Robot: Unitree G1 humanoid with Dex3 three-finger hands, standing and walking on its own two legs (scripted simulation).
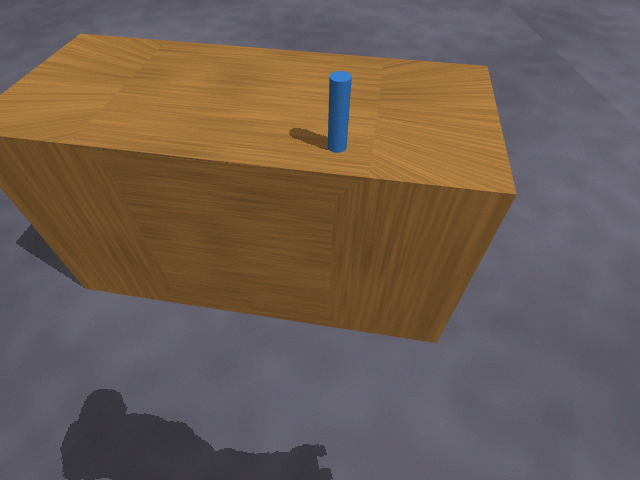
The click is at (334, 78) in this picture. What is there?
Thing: slim round
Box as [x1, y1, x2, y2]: [328, 71, 351, 152]
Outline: 344,71 336,71 331,73 329,79 328,148 334,152 340,152 344,150 346,147 351,76 349,73
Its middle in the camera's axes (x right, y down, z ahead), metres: +0.05 -0.27 +0.84
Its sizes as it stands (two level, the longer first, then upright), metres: 0.044 0.044 0.170
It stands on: a support 0.70 m high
